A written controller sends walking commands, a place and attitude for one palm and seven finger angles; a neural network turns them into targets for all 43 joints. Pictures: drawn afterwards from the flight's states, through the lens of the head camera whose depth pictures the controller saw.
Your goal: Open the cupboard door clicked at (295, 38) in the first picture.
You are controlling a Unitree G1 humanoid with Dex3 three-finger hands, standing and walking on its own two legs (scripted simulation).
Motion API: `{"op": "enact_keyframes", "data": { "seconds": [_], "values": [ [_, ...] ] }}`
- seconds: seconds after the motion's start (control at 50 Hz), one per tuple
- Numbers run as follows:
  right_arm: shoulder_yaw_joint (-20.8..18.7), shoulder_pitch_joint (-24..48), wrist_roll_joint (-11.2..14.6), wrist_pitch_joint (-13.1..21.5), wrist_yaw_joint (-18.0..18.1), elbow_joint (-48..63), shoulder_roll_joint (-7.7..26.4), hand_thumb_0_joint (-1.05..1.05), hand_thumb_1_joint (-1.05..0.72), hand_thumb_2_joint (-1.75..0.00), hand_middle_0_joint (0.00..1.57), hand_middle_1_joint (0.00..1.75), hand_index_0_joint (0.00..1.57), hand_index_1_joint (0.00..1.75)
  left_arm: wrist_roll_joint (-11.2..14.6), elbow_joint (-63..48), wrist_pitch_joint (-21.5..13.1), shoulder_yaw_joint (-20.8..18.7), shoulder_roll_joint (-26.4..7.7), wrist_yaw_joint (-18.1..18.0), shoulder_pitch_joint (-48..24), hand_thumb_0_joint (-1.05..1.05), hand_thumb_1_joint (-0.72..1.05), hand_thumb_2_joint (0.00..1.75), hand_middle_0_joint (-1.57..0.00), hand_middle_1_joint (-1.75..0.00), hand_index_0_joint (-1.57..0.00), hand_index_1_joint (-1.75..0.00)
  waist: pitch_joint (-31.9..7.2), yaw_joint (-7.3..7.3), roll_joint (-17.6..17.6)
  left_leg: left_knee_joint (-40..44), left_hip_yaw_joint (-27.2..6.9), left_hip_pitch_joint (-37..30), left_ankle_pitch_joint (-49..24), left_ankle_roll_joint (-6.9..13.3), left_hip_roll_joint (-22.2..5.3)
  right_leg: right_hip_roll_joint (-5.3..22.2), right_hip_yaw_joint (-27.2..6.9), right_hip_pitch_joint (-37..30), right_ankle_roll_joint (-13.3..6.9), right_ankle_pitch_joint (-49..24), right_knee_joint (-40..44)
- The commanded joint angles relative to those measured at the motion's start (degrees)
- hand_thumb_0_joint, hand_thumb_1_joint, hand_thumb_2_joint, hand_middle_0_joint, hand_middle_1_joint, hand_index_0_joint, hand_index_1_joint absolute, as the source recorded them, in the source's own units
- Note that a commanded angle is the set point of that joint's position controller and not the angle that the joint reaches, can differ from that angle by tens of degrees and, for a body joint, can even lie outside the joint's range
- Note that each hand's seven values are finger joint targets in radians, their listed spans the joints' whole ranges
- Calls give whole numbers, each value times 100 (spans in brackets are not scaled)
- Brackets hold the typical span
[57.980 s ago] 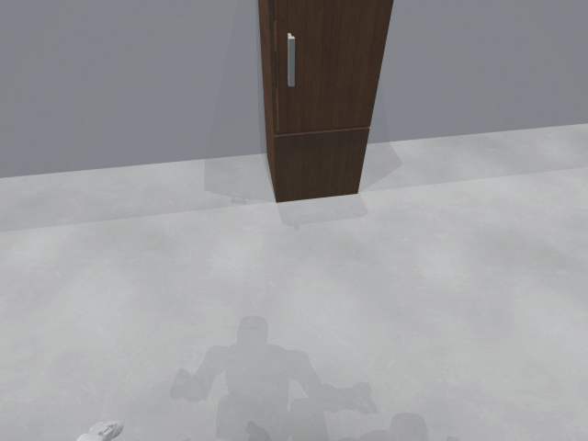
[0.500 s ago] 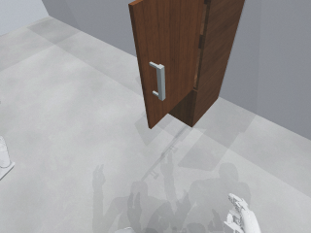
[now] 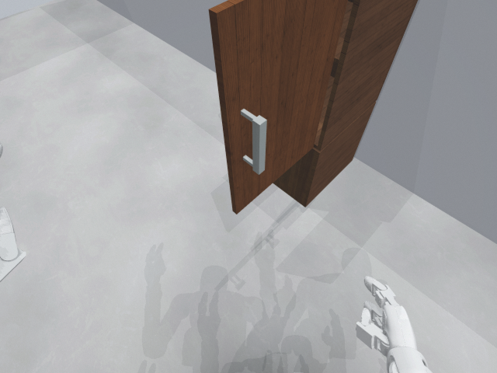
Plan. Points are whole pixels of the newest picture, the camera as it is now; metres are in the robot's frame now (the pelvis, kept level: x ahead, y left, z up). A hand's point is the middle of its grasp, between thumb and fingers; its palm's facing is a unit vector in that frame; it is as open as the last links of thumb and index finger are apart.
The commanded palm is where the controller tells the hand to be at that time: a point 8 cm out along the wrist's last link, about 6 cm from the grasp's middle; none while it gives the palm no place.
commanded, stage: stop stepping back and stand still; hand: left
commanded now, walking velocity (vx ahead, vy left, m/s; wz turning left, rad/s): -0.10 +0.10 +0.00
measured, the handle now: (252, 143) +0.58 +0.03 -0.03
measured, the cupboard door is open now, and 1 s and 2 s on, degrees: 90 90 90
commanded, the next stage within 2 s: let the arm hang, fingers relaxed in 0.26 s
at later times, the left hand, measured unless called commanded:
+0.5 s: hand (70, 328) +0.17 +0.28 -0.02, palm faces +0.18 -0.87 -0.45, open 7.4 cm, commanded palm none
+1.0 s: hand out of the picture -0.12 +0.23 -0.17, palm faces +0.11 -0.98 -0.19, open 7.3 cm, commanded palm none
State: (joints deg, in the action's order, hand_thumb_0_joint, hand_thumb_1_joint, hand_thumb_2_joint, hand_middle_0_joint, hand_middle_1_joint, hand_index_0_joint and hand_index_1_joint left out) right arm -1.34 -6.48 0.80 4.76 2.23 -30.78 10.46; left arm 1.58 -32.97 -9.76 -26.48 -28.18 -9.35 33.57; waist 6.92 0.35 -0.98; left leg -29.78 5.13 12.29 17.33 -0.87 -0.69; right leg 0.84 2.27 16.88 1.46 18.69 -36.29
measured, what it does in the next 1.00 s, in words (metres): steps on the spot: left foot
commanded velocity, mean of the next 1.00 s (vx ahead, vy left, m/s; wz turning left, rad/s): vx -0.01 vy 0.03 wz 0.00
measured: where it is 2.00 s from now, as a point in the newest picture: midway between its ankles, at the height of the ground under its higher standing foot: outside the picture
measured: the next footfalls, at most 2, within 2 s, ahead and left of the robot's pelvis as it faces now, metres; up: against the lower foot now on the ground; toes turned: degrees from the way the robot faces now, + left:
left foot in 0.44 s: -0.03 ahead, +0.14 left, +0.00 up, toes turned +4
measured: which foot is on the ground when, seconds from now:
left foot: down 0.00-0.06, up 0.08-0.42, down 0.44-1.00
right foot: down 0.00-1.00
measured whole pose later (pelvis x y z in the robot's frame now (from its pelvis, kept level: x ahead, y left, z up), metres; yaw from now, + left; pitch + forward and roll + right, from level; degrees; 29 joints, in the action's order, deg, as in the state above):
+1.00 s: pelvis -0.09 +0.05 +0.01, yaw +4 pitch -2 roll -1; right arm 0.1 -17.0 -1.4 -1.5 1.5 -62.3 9.8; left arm -0.6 63.0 1.7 -0.7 -10.5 -1.2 17.5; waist 3.7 0.6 -0.8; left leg -25.9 0.3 12.2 12.0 2.6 2.1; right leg -0.6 0.4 12.5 -0.3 10.1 -24.3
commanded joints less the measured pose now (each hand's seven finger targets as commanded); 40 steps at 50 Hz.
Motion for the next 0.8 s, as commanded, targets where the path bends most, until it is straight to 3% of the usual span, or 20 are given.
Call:
{"op": "enact_keyframes", "data": {
  "seconds": [0.0,0.02,0.04,0.06,0.12,0.32,0.34,0.36,0.4,0.42,0.44,0.46,0.52,0.58,0.6,0.62,0.64,0.66,0.7,0.78],
  "values": [
    [-197,40,67,190,130,664,813,0,-90,-90,20,30,20,30,49,-633,-201,-906,-823,-83,254,0,90,90,-20,-30,-20,-30,-1302,-49,228,-498,-202,611,-2221,320,-570,314,-442,-1773,-35,-3714,1134],
    [-198,61,80,148,117,739,747,0,-90,-90,20,30,20,30,70,-633,-170,-726,-686,-69,209,0,90,90,-20,-30,-20,-30,-1370,-126,-607,-1468,-55,770,-483,73,-67,1089,-1508,-1558,-315,-5620,1233],
    [-237,22,103,86,76,725,764,0,-90,-90,20,30,20,30,93,-488,-157,-630,-563,-80,224,0,90,90,-20,-30,-20,-30,-1472,-75,-1367,-2408,-287,1057,1287,45,109,1740,-1918,-1551,-297,-6632,1257],
    [-203,30,101,47,70,633,772,0,-90,-90,20,30,20,30,71,-444,-188,-661,-606,-99,248,0,90,90,-20,-30,-20,-30,-1584,-59,-1279,-2869,-659,1226,1487,102,49,1905,-1755,-1632,-119,-6616,1212],
    [-38,264,45,-76,143,642,588,0,-90,-90,20,30,20,30,-22,-351,-237,-732,-622,-214,285,0,90,90,-20,-30,-20,-30,-1634,-37,-492,-2448,-653,1432,1047,56,-39,1665,-1255,-2009,-431,-6027,1036],
    [-121,116,-37,-101,246,716,679,0,-90,-90,20,30,20,30,16,-987,-366,-734,-704,-312,249,0,90,90,-20,-30,-20,-30,-1603,39,-562,-427,-299,713,39,134,40,1352,-855,-1877,-639,-3865,1358],
    [-97,-148,-169,113,-398,-1065,793,0,-90,-90,20,30,20,30,-570,3860,582,1998,978,526,-610,0,90,90,-20,-30,-20,-30,-918,-295,-217,-1191,-313,1069,120,101,-99,1583,-304,-703,-653,-3778,885],
    [-14,-649,-36,-178,-424,-786,721,0,-90,-90,20,30,20,30,-349,4046,829,1955,778,713,-557,0,90,90,-20,-30,-20,-30,-1191,-311,151,-880,-519,470,-63,37,-27,1363,-712,-245,-680,-3397,727],
    [-132,-907,-118,-255,-435,-700,918,0,-90,-90,20,30,20,30,-368,4075,927,2072,891,776,-863,0,90,90,-20,-30,-20,-30,-1150,-330,182,-268,-1103,281,-2073,333,-573,888,-215,273,-329,-1321,79],
    [-162,-812,-199,-227,-414,-677,1230,0,-90,-90,20,30,20,30,-326,4324,970,2226,1089,773,-930,0,90,90,-20,-30,-20,-30,-1114,-207,599,175,-2158,525,-2977,864,-1415,347,111,617,-71,152,-689],
    [-149,-660,-260,-238,-364,-732,1348,0,-90,-90,20,30,20,30,-337,4552,1012,2291,1098,751,-1269,0,90,90,-20,-30,-20,-30,-905,-203,390,571,-2619,987,-3484,1353,-1852,12,-16,607,54,1564,-1504],
    [-104,-457,-330,-240,-295,-746,1364,0,-90,-90,20,30,20,30,-320,4828,1023,2304,1068,771,-1438,0,90,90,-20,-30,-20,-30,-835,-132,42,707,-2546,1194,-3307,1540,-1888,80,-374,518,77,1706,-1826],
    [-65,-221,-397,-269,-178,-901,1288,0,-90,-90,20,30,20,30,-298,5821,1104,2318,959,832,-1762,0,90,90,-20,-30,-20,-30,-821,3,541,663,-1963,905,-3861,1375,-1362,33,-477,327,48,1119,-1738],
    [2,-56,-265,-428,-145,-1194,1128,0,-90,-90,20,30,20,30,-260,6916,1114,2313,861,812,-1363,0,90,90,-20,-30,-20,-30,-1058,276,918,457,-1356,872,-2350,992,-925,12,-447,-685,2,89,-112],
    [19,-103,-206,-466,-143,-1264,1075,0,-90,-90,20,30,20,30,-280,7228,1066,2317,714,805,-1236,0,90,90,-20,-30,-20,-30,-1093,295,543,204,-1231,949,-1610,755,-630,49,-712,-968,-52,-587,552],
    [13,-269,-155,-492,-137,-1380,816,0,-90,-90,20,30,20,30,-285,7479,1006,2322,682,795,-1247,0,90,90,-20,-30,-20,-30,-1074,162,3,-227,-865,930,-643,476,-134,541,-1504,-832,-251,-1052,1126],
    [21,-492,-121,-535,-143,-1511,640,0,-90,-90,20,30,20,30,-268,7653,959,2352,577,809,-1452,0,90,90,-20,-30,-20,-30,-965,-76,-482,-581,-533,685,283,268,173,1194,-2155,-340,-602,-884,1617],
    [11,-587,-155,-607,-134,-1708,587,0,-90,-90,20,30,20,30,-252,7799,913,2368,624,805,-1684,0,90,90,-20,-30,-20,-30,-958,-121,-855,-926,-555,338,534,221,196,1381,-2478,26,-863,-525,1977],
    [-49,-778,-211,-684,-120,-1990,409,0,-90,-90,20,30,20,30,-279,7970,950,2326,996,756,-1951,0,90,90,-20,-30,-20,-30,-692,-235,-310,-919,-686,-41,312,278,100,1173,-2020,505,-967,243,2132],
    [22,-1128,-215,-599,-71,-2501,361,0,-90,-90,20,30,20,30,-224,8540,974,2432,1239,779,-1831,0,90,90,-20,-30,-20,-30,-349,-230,119,530,-1156,-185,-179,487,-273,395,-1142,438,-474,394,1794]
  ]
}}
